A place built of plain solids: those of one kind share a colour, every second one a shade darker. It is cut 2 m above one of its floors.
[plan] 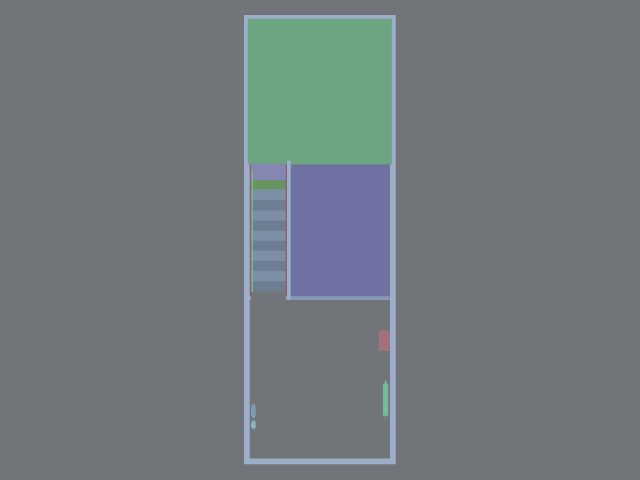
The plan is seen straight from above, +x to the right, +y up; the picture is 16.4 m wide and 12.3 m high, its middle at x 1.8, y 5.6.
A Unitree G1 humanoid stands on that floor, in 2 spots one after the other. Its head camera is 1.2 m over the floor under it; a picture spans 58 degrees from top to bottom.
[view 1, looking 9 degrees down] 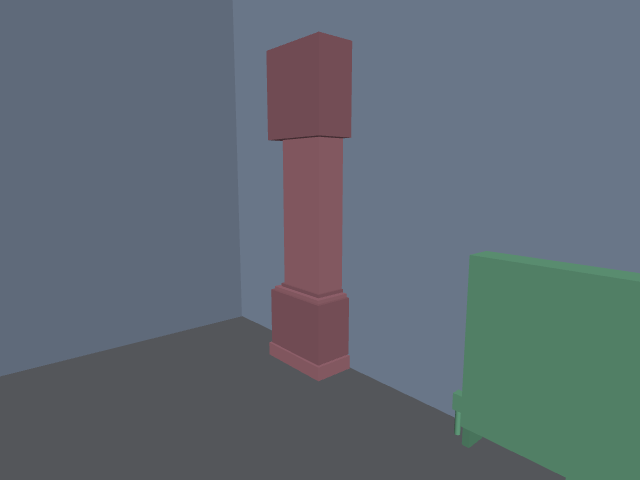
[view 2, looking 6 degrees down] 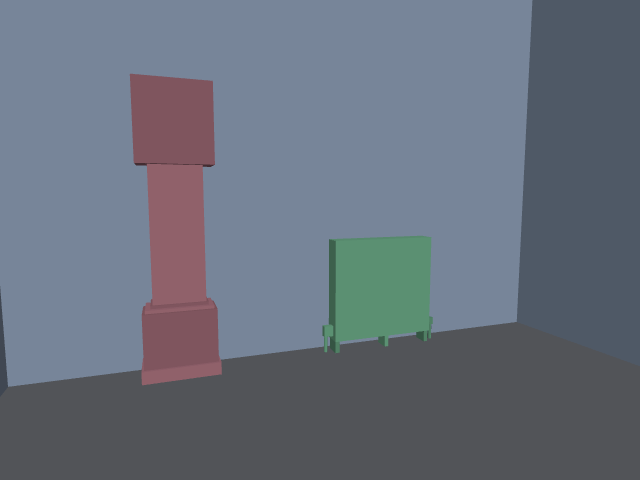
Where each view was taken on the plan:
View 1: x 1.79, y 1.00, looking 49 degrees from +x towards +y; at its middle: longcase_clock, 2.49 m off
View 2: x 0.47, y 3.11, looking -20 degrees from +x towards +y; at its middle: wall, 3.34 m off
